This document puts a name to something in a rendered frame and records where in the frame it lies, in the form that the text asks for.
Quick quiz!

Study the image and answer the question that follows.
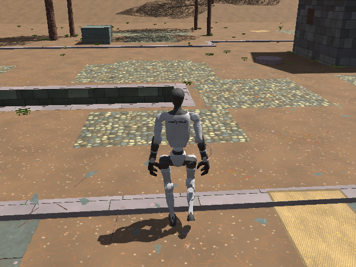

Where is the robot right upper arm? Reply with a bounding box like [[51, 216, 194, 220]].
[[189, 112, 203, 144]]

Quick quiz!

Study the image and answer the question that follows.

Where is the robot torso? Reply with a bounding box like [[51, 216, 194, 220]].
[[165, 110, 191, 167]]

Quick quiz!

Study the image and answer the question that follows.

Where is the right robot hand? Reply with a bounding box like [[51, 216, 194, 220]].
[[197, 161, 210, 176]]

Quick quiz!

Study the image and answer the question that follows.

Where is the left robot foot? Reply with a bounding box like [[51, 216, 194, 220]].
[[169, 213, 176, 227]]

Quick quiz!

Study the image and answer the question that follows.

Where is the robot left forearm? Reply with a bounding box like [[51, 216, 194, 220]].
[[149, 136, 159, 163]]

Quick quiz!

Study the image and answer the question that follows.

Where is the robot left upper arm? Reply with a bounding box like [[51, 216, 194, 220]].
[[154, 112, 166, 144]]

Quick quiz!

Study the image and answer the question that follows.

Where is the left robot hand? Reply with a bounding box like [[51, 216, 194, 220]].
[[148, 162, 161, 176]]

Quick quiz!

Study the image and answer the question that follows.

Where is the robot right forearm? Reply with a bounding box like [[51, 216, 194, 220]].
[[197, 135, 209, 162]]

